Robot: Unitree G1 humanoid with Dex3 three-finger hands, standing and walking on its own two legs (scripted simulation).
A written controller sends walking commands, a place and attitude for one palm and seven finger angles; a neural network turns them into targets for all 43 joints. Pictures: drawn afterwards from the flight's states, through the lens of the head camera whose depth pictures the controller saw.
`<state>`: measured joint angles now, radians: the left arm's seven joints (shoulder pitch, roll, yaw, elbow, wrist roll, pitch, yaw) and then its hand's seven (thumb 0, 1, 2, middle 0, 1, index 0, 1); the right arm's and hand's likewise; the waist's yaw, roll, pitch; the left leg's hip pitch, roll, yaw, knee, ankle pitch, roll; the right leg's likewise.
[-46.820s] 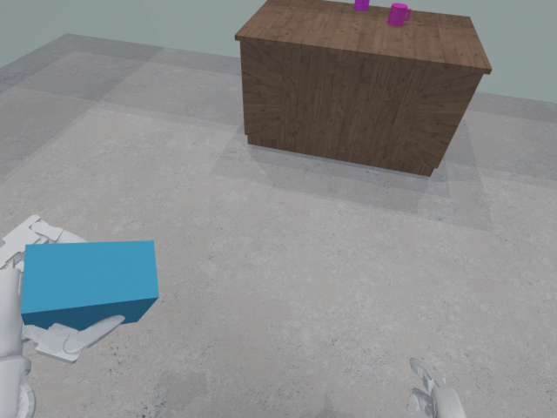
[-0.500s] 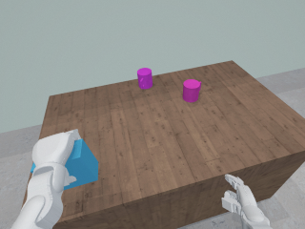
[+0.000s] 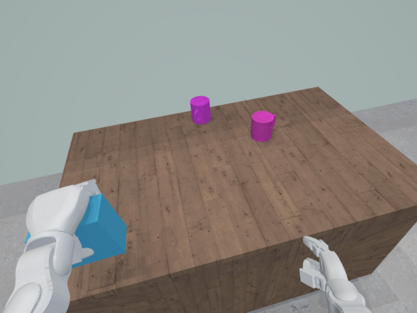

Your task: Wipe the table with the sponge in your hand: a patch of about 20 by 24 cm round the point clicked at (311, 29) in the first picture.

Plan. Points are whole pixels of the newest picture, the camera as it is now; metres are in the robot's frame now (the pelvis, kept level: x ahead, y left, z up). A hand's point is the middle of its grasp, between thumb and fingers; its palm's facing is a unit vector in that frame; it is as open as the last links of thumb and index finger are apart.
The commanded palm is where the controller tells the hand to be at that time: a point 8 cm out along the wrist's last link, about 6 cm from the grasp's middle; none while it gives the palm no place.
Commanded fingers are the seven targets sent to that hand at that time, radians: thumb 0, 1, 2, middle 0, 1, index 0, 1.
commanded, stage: bring the sponge back beside the body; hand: left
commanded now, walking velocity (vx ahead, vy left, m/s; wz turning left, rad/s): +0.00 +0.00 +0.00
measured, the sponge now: (87, 237) +0.21 +0.28 +0.06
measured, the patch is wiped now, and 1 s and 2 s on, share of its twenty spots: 0.95 0.95 0.95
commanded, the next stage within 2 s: step back with the hand held close in 0.56 s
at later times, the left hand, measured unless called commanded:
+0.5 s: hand (73, 237) +0.18 +0.27 +0.11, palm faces +0.08 -0.14 -0.99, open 10.2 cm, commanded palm +0.14 +0.27 +0.18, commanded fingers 0.00 0.10 1.30 -1.20 -1.60 -1.20 -1.60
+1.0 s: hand (87, 214) +0.20 +0.24 +0.16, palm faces +0.30 -0.86 -0.40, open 10.2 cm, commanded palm +0.14 +0.29 +0.17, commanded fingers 0.00 0.10 1.30 -1.20 -1.60 -1.20 -1.60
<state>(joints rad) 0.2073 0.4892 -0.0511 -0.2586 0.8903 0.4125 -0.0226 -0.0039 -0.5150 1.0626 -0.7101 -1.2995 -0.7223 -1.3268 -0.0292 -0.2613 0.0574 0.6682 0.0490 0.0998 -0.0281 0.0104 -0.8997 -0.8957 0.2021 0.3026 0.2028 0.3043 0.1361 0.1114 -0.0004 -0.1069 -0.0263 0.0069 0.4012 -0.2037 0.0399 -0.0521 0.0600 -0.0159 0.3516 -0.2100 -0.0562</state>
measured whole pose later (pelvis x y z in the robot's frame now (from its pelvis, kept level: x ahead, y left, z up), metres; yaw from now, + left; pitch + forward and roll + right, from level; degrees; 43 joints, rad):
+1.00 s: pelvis -0.01 +0.00 -0.02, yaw +1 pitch +2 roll -2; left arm 0.50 0.42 0.33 -0.58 -0.08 -0.09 0.09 -0.01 -0.52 1.06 -0.71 -1.30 -0.72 -1.33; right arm 0.25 -0.25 0.02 0.56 0.03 0.03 -0.07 0.01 -0.90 -0.90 0.20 0.30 0.20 0.30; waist -0.01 0.01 -0.02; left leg -0.37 -0.03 -0.03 0.62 -0.28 0.04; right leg -0.30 0.07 -0.04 0.54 -0.27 -0.05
